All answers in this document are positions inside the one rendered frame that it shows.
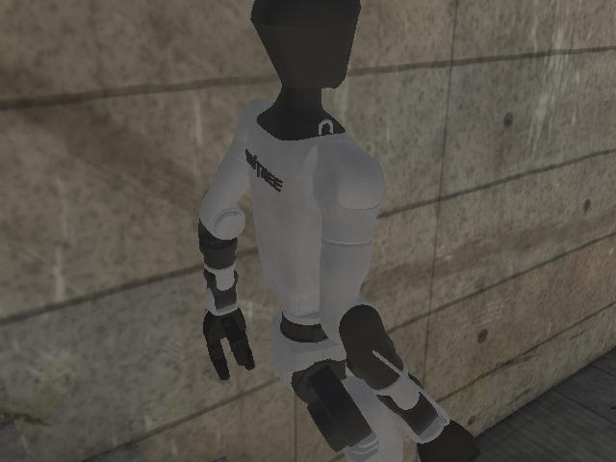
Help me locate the stairs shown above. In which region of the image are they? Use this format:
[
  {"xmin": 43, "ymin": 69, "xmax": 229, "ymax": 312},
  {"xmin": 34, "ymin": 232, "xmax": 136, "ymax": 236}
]
[{"xmin": 0, "ymin": 419, "xmax": 230, "ymax": 462}]

